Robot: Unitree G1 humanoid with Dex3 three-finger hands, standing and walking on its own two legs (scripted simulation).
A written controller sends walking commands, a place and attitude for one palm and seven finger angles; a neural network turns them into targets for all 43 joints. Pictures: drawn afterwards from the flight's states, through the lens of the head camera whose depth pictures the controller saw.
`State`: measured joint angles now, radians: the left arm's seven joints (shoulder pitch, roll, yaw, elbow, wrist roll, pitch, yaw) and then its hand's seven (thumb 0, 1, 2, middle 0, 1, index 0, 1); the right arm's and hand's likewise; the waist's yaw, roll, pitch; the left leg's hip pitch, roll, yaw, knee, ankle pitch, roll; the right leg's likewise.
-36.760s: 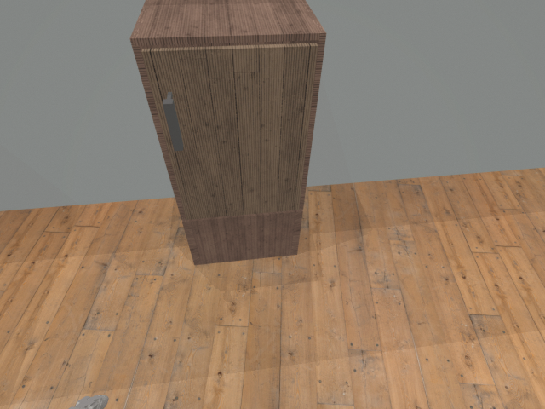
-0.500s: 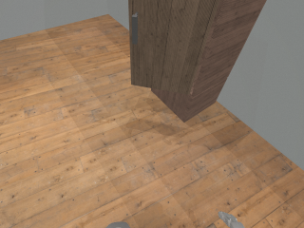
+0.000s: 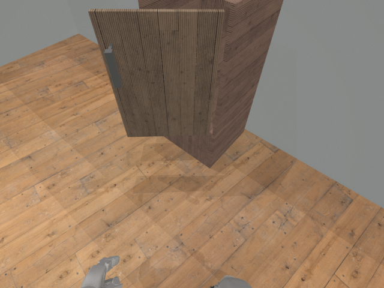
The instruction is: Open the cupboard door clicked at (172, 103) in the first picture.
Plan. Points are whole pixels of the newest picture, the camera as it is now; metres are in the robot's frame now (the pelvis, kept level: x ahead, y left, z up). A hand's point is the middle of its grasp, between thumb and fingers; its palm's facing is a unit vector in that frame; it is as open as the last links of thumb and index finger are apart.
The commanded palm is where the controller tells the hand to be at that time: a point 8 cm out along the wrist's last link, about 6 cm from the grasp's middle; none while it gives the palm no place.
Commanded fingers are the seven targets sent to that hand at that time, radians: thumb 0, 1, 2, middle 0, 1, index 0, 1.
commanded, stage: take the last steps up to it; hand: left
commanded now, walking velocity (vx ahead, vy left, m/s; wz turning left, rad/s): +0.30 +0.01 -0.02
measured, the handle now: (114, 66) +0.81 +0.25 -0.01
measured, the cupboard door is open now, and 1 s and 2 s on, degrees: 42 42 42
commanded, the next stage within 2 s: come to a stop and stand still in 0.48 s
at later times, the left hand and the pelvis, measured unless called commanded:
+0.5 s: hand out of the picture +0.14 +0.21 -0.19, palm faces +0.06 -0.99 -0.16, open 7.3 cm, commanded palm none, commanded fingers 0.00 0.90 0.90 -0.20 -0.30 -0.20 -0.30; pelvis +0.18 +0.03 -0.01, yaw -1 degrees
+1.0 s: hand (121, 217) +0.33 +0.19 -0.17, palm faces +0.03 -0.98 -0.21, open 7.3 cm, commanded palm none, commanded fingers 0.00 0.90 0.90 -0.20 -0.30 -0.20 -0.30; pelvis +0.26 +0.01 +0.00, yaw +1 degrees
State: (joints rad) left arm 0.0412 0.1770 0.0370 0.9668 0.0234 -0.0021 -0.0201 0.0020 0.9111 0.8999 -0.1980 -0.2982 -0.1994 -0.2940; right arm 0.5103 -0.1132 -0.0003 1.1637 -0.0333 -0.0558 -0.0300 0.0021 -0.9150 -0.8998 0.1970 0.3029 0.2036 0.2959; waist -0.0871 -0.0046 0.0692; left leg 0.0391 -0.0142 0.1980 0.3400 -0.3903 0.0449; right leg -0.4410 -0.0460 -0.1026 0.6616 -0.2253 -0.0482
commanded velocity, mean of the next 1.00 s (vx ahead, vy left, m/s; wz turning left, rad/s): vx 0.04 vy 0.03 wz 0.00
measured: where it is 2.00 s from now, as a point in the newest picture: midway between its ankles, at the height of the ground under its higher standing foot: (185, 287)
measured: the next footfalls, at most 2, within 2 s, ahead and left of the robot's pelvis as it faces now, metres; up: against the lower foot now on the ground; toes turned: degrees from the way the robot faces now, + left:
right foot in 0.04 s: +0.11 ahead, -0.11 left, +0.00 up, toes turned -6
left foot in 0.40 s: +0.31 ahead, +0.15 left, +0.00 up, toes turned +3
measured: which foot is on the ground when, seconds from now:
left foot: down 0.00-0.06, up 0.08-0.38, down 0.40-1.00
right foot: up 0.00-0.02, down 0.04-0.40, up 0.42-0.74, down 0.76-1.00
